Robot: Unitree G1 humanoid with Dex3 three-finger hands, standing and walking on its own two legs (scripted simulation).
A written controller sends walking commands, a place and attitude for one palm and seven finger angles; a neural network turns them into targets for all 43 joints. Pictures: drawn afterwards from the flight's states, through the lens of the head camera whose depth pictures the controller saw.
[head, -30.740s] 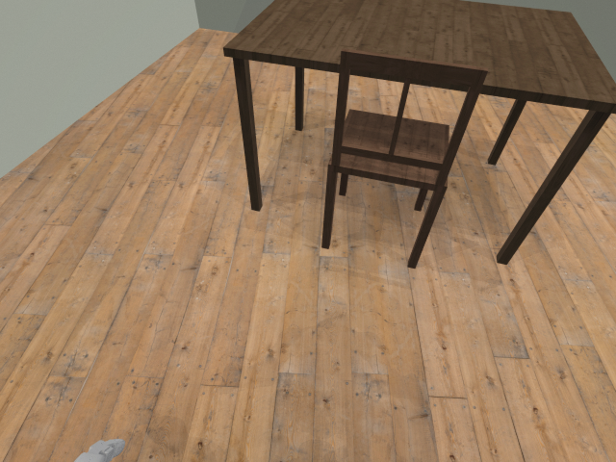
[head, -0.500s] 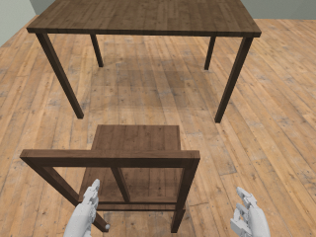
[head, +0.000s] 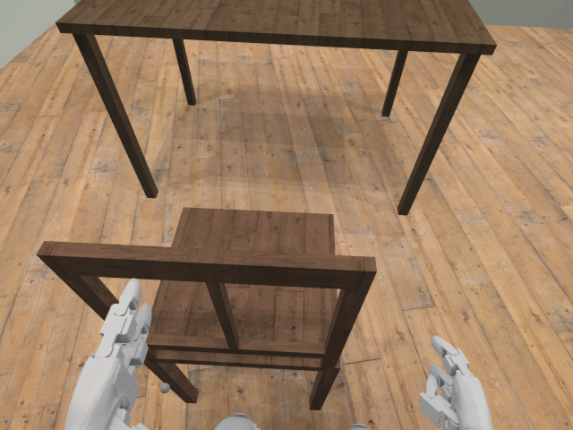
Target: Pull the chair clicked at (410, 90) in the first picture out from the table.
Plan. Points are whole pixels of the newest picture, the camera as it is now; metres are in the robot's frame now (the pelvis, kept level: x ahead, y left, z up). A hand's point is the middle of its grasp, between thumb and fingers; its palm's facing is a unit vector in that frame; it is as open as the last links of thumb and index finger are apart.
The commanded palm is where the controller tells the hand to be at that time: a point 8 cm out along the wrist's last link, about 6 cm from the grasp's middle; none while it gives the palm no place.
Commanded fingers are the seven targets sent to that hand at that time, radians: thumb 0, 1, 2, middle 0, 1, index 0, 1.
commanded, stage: draw the hand back to the body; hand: left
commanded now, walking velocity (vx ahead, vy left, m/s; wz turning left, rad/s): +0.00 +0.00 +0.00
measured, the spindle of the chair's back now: (225, 316) +0.29 +0.12 -0.04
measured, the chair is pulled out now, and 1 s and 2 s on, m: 0.65 0.65 0.65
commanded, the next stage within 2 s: step back with the hand held close in 1.32 s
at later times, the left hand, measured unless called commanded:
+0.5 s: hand (77, 346) +0.18 +0.22 +0.14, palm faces +0.26 -0.89 -0.38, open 15.5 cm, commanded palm +0.14 +0.26 +0.17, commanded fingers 0.00 0.14 0.53 -0.09 -0.14 -0.09 -0.14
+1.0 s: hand out of the picture +0.24 +0.27 +0.24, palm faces +0.48 -0.75 -0.45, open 8.7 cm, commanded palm +0.18 +0.30 +0.25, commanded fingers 0.00 0.90 0.90 -0.20 -0.30 -0.20 -0.30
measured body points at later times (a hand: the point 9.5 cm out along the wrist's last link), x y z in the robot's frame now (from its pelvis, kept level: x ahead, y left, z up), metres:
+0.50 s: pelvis +0.01 +0.00 +0.05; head +0.01 -0.01 +0.50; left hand +0.16 +0.26 +0.16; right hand +0.20 -0.22 -0.02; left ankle +0.00 +0.13 -0.67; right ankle +0.00 -0.13 -0.67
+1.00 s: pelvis +0.04 +0.00 +0.07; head +0.04 -0.02 +0.52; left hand +0.21 +0.31 +0.26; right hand +0.23 -0.22 -0.02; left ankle +0.00 +0.13 -0.66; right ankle +0.00 -0.13 -0.66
